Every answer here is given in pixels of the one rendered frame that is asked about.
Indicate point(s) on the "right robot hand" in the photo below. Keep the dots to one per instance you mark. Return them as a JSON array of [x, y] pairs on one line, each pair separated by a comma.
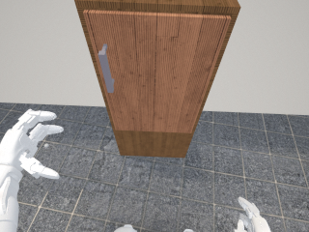
[[253, 221]]

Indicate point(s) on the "left robot hand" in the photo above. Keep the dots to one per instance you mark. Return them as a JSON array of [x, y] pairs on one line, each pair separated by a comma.
[[15, 142]]

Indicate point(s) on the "handle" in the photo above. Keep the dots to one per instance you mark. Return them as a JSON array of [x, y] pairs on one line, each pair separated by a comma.
[[109, 81]]

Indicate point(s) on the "cupboard door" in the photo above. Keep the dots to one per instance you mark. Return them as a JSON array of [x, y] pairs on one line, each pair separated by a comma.
[[161, 64]]

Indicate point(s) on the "robot left forearm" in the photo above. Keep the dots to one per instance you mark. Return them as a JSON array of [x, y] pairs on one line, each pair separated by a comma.
[[10, 177]]

